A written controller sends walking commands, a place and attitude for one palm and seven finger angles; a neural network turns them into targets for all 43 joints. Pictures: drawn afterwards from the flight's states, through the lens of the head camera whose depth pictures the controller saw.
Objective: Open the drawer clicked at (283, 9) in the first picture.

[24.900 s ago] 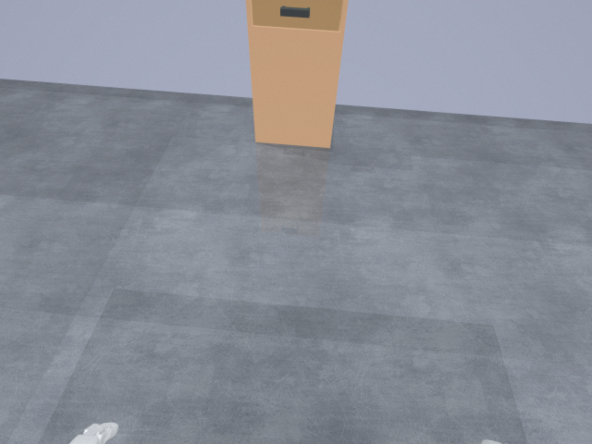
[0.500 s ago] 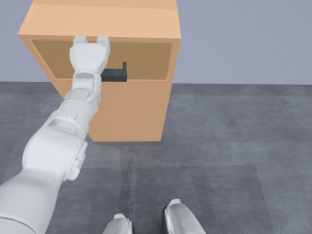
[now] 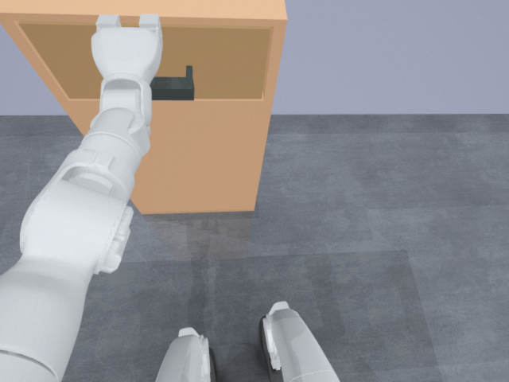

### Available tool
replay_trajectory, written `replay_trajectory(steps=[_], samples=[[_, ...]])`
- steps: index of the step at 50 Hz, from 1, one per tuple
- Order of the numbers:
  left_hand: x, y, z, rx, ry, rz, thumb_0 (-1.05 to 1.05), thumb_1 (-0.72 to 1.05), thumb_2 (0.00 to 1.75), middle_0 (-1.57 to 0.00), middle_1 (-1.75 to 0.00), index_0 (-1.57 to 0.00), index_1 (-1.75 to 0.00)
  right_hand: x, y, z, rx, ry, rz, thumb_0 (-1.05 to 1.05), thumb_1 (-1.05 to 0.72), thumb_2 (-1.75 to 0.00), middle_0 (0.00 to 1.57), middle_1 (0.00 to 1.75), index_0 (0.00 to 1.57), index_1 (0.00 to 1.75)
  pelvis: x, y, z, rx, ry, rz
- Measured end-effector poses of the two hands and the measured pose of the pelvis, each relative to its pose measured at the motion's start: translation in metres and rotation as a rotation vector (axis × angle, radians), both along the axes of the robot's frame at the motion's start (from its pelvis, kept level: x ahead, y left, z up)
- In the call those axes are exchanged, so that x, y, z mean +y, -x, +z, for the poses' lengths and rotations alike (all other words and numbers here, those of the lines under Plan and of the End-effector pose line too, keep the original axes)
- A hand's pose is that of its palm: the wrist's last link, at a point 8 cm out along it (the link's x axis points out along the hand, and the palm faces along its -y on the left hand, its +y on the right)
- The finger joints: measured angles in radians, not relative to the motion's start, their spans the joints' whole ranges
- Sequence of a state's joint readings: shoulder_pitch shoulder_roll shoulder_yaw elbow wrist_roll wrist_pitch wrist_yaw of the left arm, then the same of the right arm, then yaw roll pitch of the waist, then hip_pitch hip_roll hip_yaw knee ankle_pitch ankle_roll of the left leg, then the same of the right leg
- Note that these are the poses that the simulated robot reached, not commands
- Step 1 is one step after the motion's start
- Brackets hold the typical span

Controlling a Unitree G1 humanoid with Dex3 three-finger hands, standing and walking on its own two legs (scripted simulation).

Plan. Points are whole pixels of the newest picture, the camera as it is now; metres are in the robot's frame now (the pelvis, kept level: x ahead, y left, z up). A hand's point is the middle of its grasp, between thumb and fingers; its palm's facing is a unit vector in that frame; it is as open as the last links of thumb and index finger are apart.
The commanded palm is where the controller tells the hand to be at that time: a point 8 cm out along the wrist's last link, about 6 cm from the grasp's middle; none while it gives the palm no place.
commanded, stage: lower the fingers behind the handle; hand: left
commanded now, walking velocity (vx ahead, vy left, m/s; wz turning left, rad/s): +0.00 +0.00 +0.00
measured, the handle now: (158, 79) +0.62 +0.07 +0.03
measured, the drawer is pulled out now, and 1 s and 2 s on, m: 0.00 0.00 0.00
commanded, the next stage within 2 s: lift the fingers back up to retry in 0.20 s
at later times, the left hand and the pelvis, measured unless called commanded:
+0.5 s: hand (136, 78) +0.58 +0.09 +0.08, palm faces +0.03 +0.04 -1.00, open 13.6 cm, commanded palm +0.57 +0.10 +0.11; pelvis +0.00 +0.00 +0.01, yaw +0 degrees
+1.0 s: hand (132, 73) +0.58 +0.10 +0.09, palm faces -0.04 -0.02 -1.00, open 13.4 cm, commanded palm +0.57 +0.10 +0.16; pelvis +0.06 +0.00 +0.06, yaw +0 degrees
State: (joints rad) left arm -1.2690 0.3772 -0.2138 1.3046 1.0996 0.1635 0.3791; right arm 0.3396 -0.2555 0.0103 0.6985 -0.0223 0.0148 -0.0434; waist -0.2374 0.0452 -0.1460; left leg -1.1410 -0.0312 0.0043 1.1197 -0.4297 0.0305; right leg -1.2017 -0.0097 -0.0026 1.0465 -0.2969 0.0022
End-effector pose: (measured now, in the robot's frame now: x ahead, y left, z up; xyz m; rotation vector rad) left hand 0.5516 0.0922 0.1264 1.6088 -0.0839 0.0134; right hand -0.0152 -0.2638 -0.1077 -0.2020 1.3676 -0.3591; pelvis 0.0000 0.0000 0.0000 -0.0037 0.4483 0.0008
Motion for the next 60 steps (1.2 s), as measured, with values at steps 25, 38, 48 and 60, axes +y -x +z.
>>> replay_trajectory(steps=[25,38,48,60], samples=[[0.002,-0.001,0.003,0.029,-0.004,-0.02,0.0,-0.49,0.3,-0.33,-1.22,-0.31,-1.32,-0.003,-0.001,0.002,0.004,-0.007,-0.007,0.0,-0.91,-0.9,0.21,0.3,0.2,0.3,-0.004,-0.002,0.005,-0.011,-0.002,-0.001],[0.006,-0.004,0.01,0.093,0.022,-0.061,0.0,-0.49,0.3,-0.35,-1.23,-0.37,-1.24,0.003,-0.018,0.027,0.012,-0.036,-0.018,0.0,-0.91,-0.9,0.21,0.3,0.2,0.3,-0.005,-0.029,0.035,-0.051,-0.001,-0.008],[0.008,-0.006,0.015,0.102,0.057,-0.08,0.0,-0.49,0.3,-0.4,-1.23,-0.4,-1.22,-0.002,-0.053,0.043,0.018,-0.045,0.0,0.0,-0.91,-0.9,0.21,0.3,0.2,0.3,-0.005,-0.058,0.057,-0.09,0.003,-0.003],[0.009,-0.006,0.019,0.085,0.067,-0.098,0.0,-0.49,0.3,-0.44,-1.22,-0.38,-1.21,-0.006,-0.116,0.047,-0.049,-0.065,0.039,0.0,-0.91,-0.9,0.21,0.3,0.2,0.3,-0.006,-0.084,0.066,-0.116,0.005,-0.001]])
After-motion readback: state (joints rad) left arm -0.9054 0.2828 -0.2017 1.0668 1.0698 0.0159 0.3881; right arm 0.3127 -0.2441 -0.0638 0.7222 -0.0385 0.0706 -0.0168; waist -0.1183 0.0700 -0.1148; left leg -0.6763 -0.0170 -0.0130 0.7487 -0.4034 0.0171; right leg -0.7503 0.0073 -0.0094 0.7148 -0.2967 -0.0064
